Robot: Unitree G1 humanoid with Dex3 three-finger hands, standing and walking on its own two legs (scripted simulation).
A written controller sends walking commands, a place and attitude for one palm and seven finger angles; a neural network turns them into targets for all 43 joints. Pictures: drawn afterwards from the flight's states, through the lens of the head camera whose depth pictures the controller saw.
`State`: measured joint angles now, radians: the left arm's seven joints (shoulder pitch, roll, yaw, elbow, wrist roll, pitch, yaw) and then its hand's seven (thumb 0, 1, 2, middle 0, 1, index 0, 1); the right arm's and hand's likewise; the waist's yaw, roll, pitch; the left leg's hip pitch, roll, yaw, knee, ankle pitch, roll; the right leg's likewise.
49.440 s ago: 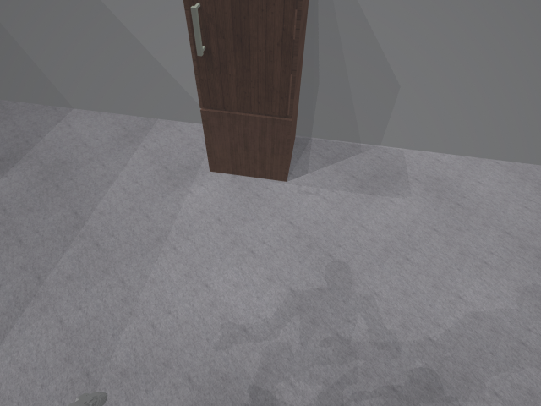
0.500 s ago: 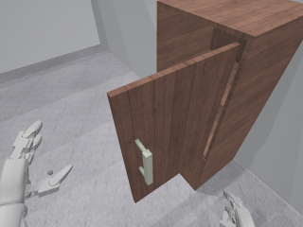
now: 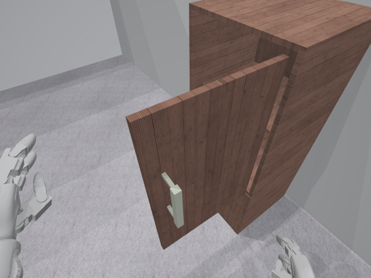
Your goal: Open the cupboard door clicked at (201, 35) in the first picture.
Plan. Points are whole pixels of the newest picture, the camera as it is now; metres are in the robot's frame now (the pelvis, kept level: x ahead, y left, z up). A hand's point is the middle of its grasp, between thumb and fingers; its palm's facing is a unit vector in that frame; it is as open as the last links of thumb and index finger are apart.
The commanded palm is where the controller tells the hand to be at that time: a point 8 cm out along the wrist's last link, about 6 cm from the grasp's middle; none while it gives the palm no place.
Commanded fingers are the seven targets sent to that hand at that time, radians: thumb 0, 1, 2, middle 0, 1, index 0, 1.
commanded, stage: draw the hand back to the body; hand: left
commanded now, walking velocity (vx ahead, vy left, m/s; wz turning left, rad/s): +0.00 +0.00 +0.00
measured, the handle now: (172, 201) +0.29 +0.08 -0.01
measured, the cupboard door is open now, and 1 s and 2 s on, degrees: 88 88 88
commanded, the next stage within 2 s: step back with the hand held close in 0.08 s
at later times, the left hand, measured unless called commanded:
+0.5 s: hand (42, 208) +0.17 +0.26 +0.15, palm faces +0.35 -0.78 -0.52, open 7.4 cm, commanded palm +0.11 +0.30 +0.17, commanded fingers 0.00 0.90 0.90 -0.20 -0.30 -0.20 -0.30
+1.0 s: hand (1, 251) +0.10 +0.27 +0.16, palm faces +0.45 -0.74 -0.51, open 7.4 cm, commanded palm +0.03 +0.31 +0.17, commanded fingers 0.00 0.90 0.90 -0.20 -0.30 -0.20 -0.30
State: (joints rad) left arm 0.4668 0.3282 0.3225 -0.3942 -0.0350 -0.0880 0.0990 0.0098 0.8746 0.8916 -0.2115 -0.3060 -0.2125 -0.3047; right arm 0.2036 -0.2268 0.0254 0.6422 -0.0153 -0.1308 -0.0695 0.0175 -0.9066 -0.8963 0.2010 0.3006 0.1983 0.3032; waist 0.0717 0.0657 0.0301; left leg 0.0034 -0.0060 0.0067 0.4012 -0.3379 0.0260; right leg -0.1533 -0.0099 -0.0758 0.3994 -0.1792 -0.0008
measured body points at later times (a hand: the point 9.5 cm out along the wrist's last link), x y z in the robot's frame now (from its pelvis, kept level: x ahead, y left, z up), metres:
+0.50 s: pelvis -0.03 +0.01 -0.01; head -0.01 +0.00 +0.44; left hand +0.15 +0.30 +0.18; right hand +0.15 -0.24 -0.08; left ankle -0.07 +0.10 -0.74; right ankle +0.03 -0.12 -0.74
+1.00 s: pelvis -0.10 +0.01 -0.02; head -0.09 +0.02 +0.43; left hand +0.07 +0.31 +0.18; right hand +0.05 -0.23 -0.10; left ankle -0.07 +0.10 -0.74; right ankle -0.02 -0.12 -0.74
